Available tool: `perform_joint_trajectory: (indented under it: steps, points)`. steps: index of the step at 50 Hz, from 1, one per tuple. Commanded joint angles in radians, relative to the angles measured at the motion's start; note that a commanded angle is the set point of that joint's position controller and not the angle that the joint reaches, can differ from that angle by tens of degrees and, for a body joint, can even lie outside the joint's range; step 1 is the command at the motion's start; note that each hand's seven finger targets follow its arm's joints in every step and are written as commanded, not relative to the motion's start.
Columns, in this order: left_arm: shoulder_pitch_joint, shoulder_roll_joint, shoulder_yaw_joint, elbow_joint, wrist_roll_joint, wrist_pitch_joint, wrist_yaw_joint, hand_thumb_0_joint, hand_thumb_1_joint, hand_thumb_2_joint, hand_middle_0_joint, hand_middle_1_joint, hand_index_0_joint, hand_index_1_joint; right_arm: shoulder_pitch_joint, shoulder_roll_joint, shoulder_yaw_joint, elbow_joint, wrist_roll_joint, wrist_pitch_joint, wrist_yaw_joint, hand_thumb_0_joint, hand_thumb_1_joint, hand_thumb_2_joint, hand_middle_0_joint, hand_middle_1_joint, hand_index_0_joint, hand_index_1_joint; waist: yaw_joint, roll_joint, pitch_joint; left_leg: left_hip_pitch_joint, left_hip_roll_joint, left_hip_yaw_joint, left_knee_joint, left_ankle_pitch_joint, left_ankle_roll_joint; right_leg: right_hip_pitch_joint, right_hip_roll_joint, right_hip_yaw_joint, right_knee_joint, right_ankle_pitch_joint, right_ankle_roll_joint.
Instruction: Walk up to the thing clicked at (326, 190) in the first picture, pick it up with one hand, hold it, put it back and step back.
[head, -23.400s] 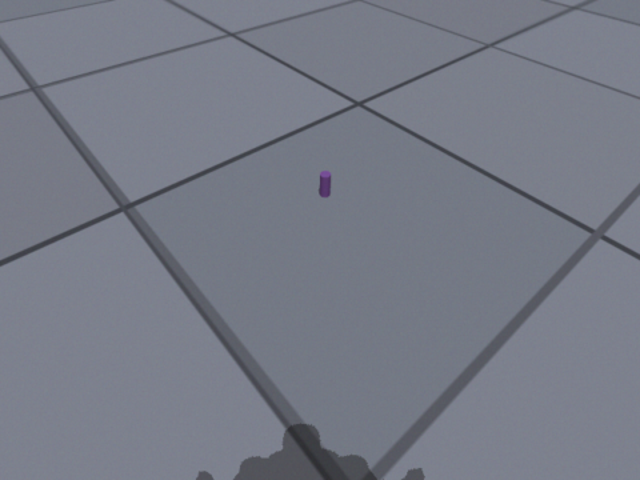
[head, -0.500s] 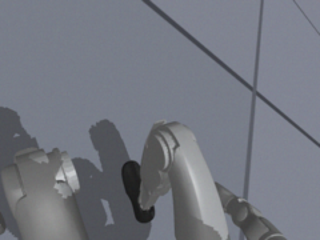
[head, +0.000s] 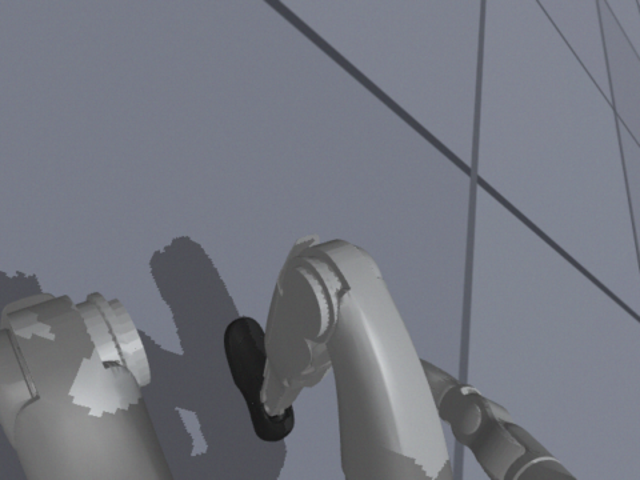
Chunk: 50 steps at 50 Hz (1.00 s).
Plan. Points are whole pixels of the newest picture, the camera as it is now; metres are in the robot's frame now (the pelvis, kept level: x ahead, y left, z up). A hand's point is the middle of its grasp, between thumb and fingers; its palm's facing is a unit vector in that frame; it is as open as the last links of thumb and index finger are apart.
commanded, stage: lower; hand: left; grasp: from the side
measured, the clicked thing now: out of the picture +0.42 +0.29 -0.21
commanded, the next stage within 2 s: loosen in 0.12 s
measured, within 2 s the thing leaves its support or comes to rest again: rests again in 0.44 s
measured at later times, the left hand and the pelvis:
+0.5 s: hand out of the picture +0.43 +0.28 -0.18, palm faces +0.38 -0.93 +0.02, open 7.6 cm; pelvis +0.00 +0.00 +0.00, yaw -1 degrees
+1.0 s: hand out of the picture +0.43 +0.28 -0.17, palm faces +0.38 -0.93 +0.03, open 15.7 cm; pelvis +0.00 +0.00 +0.00, yaw -1 degrees
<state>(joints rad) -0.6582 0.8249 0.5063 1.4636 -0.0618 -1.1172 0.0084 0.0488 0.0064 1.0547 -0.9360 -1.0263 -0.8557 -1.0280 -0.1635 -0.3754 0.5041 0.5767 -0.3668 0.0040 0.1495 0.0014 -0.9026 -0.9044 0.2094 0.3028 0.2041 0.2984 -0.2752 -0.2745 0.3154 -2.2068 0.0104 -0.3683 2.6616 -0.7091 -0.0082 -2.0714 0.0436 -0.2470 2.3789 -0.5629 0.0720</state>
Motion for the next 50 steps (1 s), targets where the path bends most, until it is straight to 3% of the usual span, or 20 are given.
perform_joint_trajectory:
  steps: [1,10,12,17,21,25,29,35,43,45,48,50]
  points:
    - [-0.221,0.18,0.007,-0.157,-0.004,-0.103,0.005,0.0,0.469,1.275,-1.283,-1.364,-1.29,-1.364,0.033,-0.37,-0.116,-0.01,-0.003,0.008,-0.016,0.0,-0.896,-0.902,0.2,0.3,0.2,0.3,-0.112,0.588,-0.564,0.397,0.061,0.071,-0.363,0.107,-0.028,0.278,0.036,-0.112,-0.132,0.132,-0.07]
    - [-0.201,0.19,0.009,-0.134,-0.007,-0.112,0.013,0.0,0.462,1.281,-1.275,-1.359,-1.282,-1.36,0.023,-0.372,-0.102,-0.015,-0.009,0.006,-0.017,0.0,-0.893,-0.901,0.2,0.3,0.2,0.3,-0.114,0.574,-0.545,0.395,0.066,0.062,-0.357,0.119,-0.027,0.284,0.043,-0.12,-0.135,0.137,-0.07]
    - [-0.202,0.191,0.01,-0.147,-0.015,-0.118,0.01,0.0,0.415,1.191,-1.308,-1.31,-1.313,-1.31,0.021,-0.371,-0.1,-0.02,-0.011,0.005,-0.018,0.0,-0.901,-0.899,0.2,0.3,0.2,0.3,-0.115,0.561,-0.557,0.387,0.063,0.073,-0.34,0.109,-0.02,0.3,0.047,-0.115,-0.148,0.135,-0.068]
    - [-0.202,0.199,0.018,-0.159,-0.032,-0.124,0.006,0.0,0.231,0.791,-1.053,-0.964,-1.064,-0.95,0.018,-0.374,-0.099,-0.015,-0.01,-0.003,-0.021,0.0,-0.913,-0.896,0.201,0.3,0.2,0.3,-0.107,0.565,-0.558,0.384,0.065,0.076,-0.335,0.12,-0.019,0.309,0.05,-0.115,-0.146,0.146,-0.069]
    - [-0.209,0.19,0.009,-0.155,-0.023,-0.119,0.004,0.0,0.056,0.654,-0.976,-0.861,-0.987,-0.847,0.02,-0.378,-0.1,-0.014,-0.012,-0.001,-0.023,0.0,-0.916,-0.896,0.201,0.3,0.2,0.3,-0.116,0.584,-0.538,0.399,0.069,0.064,-0.352,0.12,-0.026,0.29,0.048,-0.123,-0.139,0.145,-0.07]
    - [-0.18,0.175,0.0,-0.119,-0.017,-0.106,0.003,0.0,-0.158,0.513,-0.74,-0.637,-0.74,-0.637,0.018,-0.382,-0.101,-0.021,-0.01,0.008,-0.02,0.0,-0.917,-0.901,0.201,0.3,0.2,0.3,-0.117,0.578,-0.518,0.4,0.071,0.049,-0.371,0.108,-0.032,0.266,0.046,-0.136,-0.133,0.13,-0.071]
    - [-0.177,0.157,-0.013,-0.122,-0.029,-0.098,-0.001,0.0,-0.271,0.426,-0.645,-0.526,-0.637,-0.533,0.009,-0.375,-0.1,-0.029,-0.008,0.006,-0.019,0.0,-0.916,-0.903,0.201,0.301,0.2,0.301,-0.113,0.538,-0.502,0.365,0.065,0.061,-0.358,0.079,-0.02,0.274,0.05,-0.128,-0.154,0.115,-0.069]
    - [-0.204,0.156,-0.022,-0.115,-0.029,-0.102,0.001,0.0,-0.316,0.344,-0.501,-0.394,-0.494,-0.4,0.015,-0.374,-0.096,-0.028,-0.008,0.005,-0.02,0.0,-0.914,-0.903,0.201,0.301,0.201,0.301,-0.124,0.529,-0.501,0.365,0.064,0.055,-0.357,0.078,-0.018,0.275,0.05,-0.131,-0.156,0.116,-0.067]
    - [-0.204,0.179,-0.01,-0.109,-0.019,-0.105,0.006,0.0,-0.479,0.178,-0.305,-0.185,-0.292,-0.197,0.005,-0.372,-0.092,-0.034,-0.012,0.003,-0.02,0.0,-0.917,-0.905,0.201,0.301,0.201,0.301,-0.112,0.545,-0.506,0.369,0.066,0.06,-0.361,0.074,-0.019,0.275,0.053,-0.129,-0.157,0.109,-0.071]
    - [-0.196,0.17,-0.01,-0.111,-0.022,-0.103,0.006,0.0,-0.527,0.148,-0.164,-0.113,-0.153,-0.124,0.006,-0.369,-0.095,-0.034,-0.012,0.004,-0.02,0.0,-0.898,-0.901,0.201,0.301,0.201,0.301,-0.11,0.543,-0.503,0.362,0.067,0.064,-0.361,0.065,-0.017,0.277,0.055,-0.127,-0.159,0.103,-0.07]
    - [-0.186,0.209,0.012,-0.138,-0.021,-0.105,0.0,0.0,-0.541,0.11,-0.108,-0.054,-0.096,-0.066,0.01,-0.378,-0.096,-0.035,-0.007,0.007,-0.024,0.0,-0.903,-0.903,0.201,0.301,0.201,0.301,-0.095,0.575,-0.52,0.388,0.071,0.055,-0.373,0.103,-0.025,0.281,0.051,-0.13,-0.145,0.124,-0.073]
    - [-0.167,0.251,0.052,-0.178,-0.017,-0.101,0.0,0.0,-0.56,0.091,-0.077,-0.029,-0.066,-0.04,0.023,-0.377,-0.101,-0.035,-0.006,0.014,-0.025,0.0,-0.903,-0.903,0.202,0.301,0.201,0.301,-0.075,0.607,-0.556,0.418,0.073,0.06,-0.373,0.142,-0.029,0.302,0.05,-0.124,-0.136,0.149,-0.074]
